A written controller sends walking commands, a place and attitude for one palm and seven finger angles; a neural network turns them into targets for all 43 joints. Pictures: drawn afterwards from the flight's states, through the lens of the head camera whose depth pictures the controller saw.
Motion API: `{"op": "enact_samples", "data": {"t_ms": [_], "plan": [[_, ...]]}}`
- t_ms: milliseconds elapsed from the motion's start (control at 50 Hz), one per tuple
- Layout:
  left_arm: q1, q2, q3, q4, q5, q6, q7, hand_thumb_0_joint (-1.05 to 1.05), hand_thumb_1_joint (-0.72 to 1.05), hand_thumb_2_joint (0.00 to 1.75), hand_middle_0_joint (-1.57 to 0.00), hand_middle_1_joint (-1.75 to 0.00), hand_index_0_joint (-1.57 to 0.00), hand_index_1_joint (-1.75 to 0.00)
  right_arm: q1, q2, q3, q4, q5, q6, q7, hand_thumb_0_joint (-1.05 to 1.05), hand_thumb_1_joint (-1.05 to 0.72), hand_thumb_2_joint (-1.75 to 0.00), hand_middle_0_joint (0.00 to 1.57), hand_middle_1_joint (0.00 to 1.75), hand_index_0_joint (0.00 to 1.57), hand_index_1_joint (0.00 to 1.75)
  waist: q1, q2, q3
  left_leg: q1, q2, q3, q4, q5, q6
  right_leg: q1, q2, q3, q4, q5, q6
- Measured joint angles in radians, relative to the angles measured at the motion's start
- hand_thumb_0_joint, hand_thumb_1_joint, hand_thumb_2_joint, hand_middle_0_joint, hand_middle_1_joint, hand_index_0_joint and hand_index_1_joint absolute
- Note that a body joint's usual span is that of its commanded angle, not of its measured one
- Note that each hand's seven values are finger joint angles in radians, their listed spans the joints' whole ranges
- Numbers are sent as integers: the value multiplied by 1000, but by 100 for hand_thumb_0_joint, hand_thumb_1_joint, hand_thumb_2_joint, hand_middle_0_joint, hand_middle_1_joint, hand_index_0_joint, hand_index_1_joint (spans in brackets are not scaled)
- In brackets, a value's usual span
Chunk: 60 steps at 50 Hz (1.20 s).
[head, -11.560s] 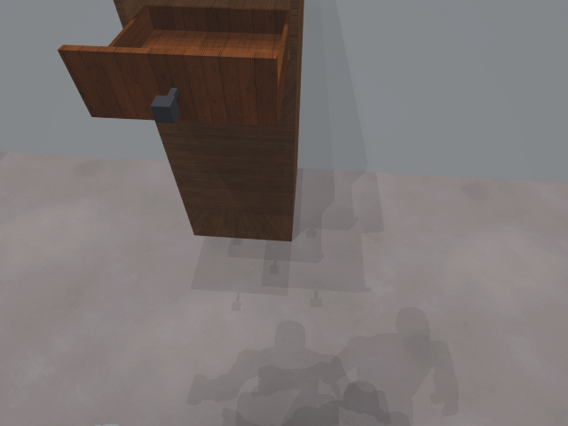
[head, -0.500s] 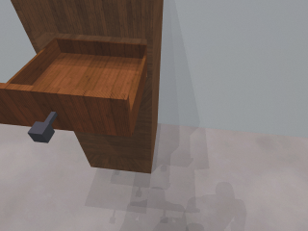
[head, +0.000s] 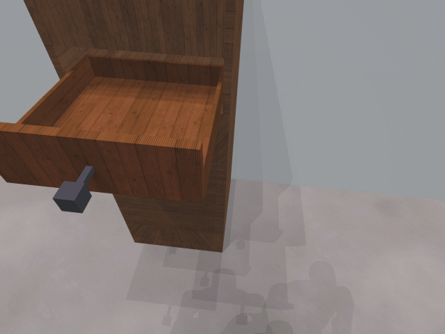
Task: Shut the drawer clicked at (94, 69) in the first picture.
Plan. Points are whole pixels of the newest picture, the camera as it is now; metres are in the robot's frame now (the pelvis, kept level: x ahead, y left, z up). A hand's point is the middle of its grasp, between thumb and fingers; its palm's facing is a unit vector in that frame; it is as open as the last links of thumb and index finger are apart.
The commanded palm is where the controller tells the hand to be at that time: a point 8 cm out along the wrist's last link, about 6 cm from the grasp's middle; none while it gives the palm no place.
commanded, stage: raise the hand and make a fist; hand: left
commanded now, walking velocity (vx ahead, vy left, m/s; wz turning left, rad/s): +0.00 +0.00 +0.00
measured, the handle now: (79, 187) +0.31 +0.26 +0.12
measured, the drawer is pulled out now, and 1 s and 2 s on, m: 0.29 0.29 0.29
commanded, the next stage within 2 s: bring the fist close to the handle in 1.98 s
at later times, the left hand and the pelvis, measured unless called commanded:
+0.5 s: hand (132, 331) +0.13 +0.15 -0.01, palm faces -0.05 -1.00 +0.00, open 5.9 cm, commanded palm +0.10 +0.23 +0.01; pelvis -0.02 -0.01 -0.04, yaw +1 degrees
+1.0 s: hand (62, 293) +0.15 +0.23 +0.10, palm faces +0.09 -0.98 -0.16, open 3.5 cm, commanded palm +0.08 +0.26 +0.11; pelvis +0.00 -0.01 -0.02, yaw +2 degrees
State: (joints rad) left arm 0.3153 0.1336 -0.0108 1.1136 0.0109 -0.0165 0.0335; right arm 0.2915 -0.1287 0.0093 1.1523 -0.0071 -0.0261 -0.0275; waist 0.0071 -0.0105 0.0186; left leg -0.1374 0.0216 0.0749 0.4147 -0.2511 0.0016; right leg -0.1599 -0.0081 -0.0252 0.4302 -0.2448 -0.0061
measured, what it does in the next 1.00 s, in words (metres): stands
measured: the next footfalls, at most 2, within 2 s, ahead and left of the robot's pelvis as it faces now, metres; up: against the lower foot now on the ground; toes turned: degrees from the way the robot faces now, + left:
none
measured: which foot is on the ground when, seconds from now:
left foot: down 0.00-1.00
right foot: down 0.00-1.00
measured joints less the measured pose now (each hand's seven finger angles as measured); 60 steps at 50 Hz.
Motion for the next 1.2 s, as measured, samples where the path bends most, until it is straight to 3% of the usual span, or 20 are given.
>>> {"op": "enact_samples", "data": {"t_ms": [100,140,200,240,280,320,380,420,480,560,620,680,740,800,860,900,960,1020,1120,1200], "plan": [[-1,-4,-3,0,3,-5,6,1,91,90,-20,-30,-20,-30,3,-3,1,-5,1,5,3,1,-92,-90,20,30,20,30,-1,10,-1,-17,2,-3,19,-6,3,-6,1,-3,-1,2,4],[111,21,9,-347,-65,122,27,4,94,90,-21,-30,-21,-31,43,-19,13,-98,19,-37,-17,2,-93,-90,20,30,20,30,1,11,16,-26,0,-2,45,-18,6,-16,-2,-2,25,-6,5],[203,65,8,-745,-122,69,86,6,97,90,-22,-32,-23,-32,92,-61,4,-196,51,-169,-44,3,-93,-90,20,30,20,30,3,30,-14,-53,-17,-16,74,-29,11,-43,-21,-15,73,-35,9],[198,68,3,-937,-148,34,92,6,96,90,-24,-34,-24,-34,85,-97,-3,-258,60,-226,-51,3,-93,-90,20,30,20,30,-10,54,-36,-75,-27,-29,103,-38,17,-57,-32,-28,99,-49,14],[159,52,2,-1058,-153,-45,71,5,96,90,-26,-37,-26,-37,50,-125,-14,-320,54,-265,-49,3,-93,-90,20,30,20,30,-28,70,-64,-116,-33,-37,144,-50,21,-94,-41,-35,138,-64,18],[118,22,9,-1116,-167,-151,6,4,95,90,-28,-40,-29,-40,2,-132,-28,-383,44,-284,-34,2,-92,-90,20,30,20,30,-36,65,-99,-173,-32,-30,194,-68,20,-157,-42,-28,195,-83,17],[104,-14,24,-1124,-197,-316,-160,2,93,90,-33,-45,-34,-45,-76,-118,-46,-477,33,-271,4,2,-92,-90,20,30,20,30,-37,26,-121,-249,-16,-14,278,-105,10,-245,-31,-10,286,-117,8],[133,-4,40,-1114,-195,-374,-266,2,92,90,-37,-49,-37,-49,-113,-110,-53,-549,30,-246,24,2,-92,-90,20,30,20,30,-31,-6,-114,-284,-6,-11,331,-129,3,-283,-22,-5,340,-140,-1],[234,48,72,-1142,-192,-350,-327,1,91,90,-43,-55,-44,-56,-142,-114,-63,-647,35,-204,28,2,-91,-90,20,30,20,30,-6,-38,-96,-318,7,-17,392,-160,-5,-316,-11,-10,398,-168,-12],[378,99,146,-1224,-236,-312,-293,2,90,90,-52,-64,-52,-64,-138,-128,-72,-709,38,-178,11,1,-91,-90,19,30,20,30,38,-21,-92,-349,18,-56,446,-186,-11,-318,-2,-48,417,-188,-20],[395,113,198,-1293,-274,-367,-280,3,90,90,-57,-70,-58,-70,-124,-136,-53,-697,38,-193,-4,1,-91,-90,19,30,20,30,65,10,-94,-375,20,-95,478,-195,-14,-314,0,-86,417,-194,-22],[300,98,189,-1328,-302,-423,-325,3,90,90,-63,-77,-63,-77,-122,-137,-12,-656,45,-225,-17,1,-91,-90,19,30,20,30,73,48,-74,-392,17,-127,502,-196,-13,-306,0,-117,414,-192,-21],[174,104,152,-1332,-290,-378,-399,2,90,90,-69,-83,-69,-83,-116,-107,28,-610,53,-242,-28,1,-91,-90,20,30,20,30,64,66,-68,-390,18,-127,488,-185,-14,-305,2,-116,397,-177,-20],[111,144,147,-1309,-271,-243,-445,2,90,90,-75,-90,-75,-90,-93,-66,52,-582,63,-235,-31,2,-91,-90,20,30,21,30,33,68,-77,-356,22,-97,434,-166,-13,-290,5,-88,360,-157,-18],[140,173,199,-1319,-298,-107,-426,2,90,90,-81,-96,-81,-96,-59,-41,55,-576,71,-221,-38,2,-90,-90,20,30,21,30,-3,65,-86,-298,23,-61,367,-148,-10,-256,7,-54,316,-138,-14],[188,179,257,-1351,-335,-63,-393,2,89,90,-85,-100,-85,-101,-32,-37,47,-573,77,-219,-42,2,-90,-90,20,30,21,30,-13,58,-93,-260,26,-44,329,-139,-10,-229,10,-38,287,-129,-13],[267,188,345,-1422,-370,-66,-357,2,90,90,-91,-107,-91,-107,5,-51,28,-566,83,-238,-42,2,-90,-90,20,30,21,30,-3,50,-101,-217,29,-37,291,-132,-12,-188,15,-31,247,-118,-13],[322,194,386,-1484,-386,-100,-367,2,90,90,-97,-113,-97,-114,22,-89,13,-556,86,-280,-37,2,-90,-90,20,30,20,30,22,53,-98,-192,28,-45,274,-128,-9,-152,15,-40,214,-108,-9],[329,180,350,-1503,-404,-95,-442,2,90,90,-107,-124,-107,-125,-8,-147,6,-542,98,-356,-53,2,-91,-90,20,30,20,30,60,72,-88,-161,18,-61,252,-114,1,-102,9,-55,168,-88,0],[276,192,322,-1519,-375,-54,-441,2,90,90,-115,-133,-116,-133,-50,-147,19,-548,97,-401,-66,2,-91,-90,19,30,20,30,78,66,-78,-124,12,-67,222,-97,3,-62,4,-62,138,-74,0]]}}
